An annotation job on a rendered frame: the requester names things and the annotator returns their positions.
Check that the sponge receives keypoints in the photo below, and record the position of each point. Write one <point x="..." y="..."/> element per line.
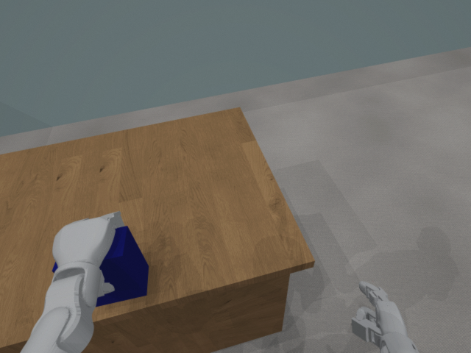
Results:
<point x="124" y="267"/>

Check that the left robot forearm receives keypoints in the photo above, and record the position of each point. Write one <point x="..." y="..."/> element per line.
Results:
<point x="66" y="325"/>

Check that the left robot hand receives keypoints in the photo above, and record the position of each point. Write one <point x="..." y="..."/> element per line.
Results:
<point x="87" y="240"/>

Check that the table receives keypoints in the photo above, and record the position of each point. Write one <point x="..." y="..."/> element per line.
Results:
<point x="204" y="208"/>

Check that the right robot forearm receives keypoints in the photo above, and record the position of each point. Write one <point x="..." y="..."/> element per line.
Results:
<point x="397" y="343"/>

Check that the right robot hand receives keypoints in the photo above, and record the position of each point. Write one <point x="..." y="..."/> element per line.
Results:
<point x="371" y="326"/>

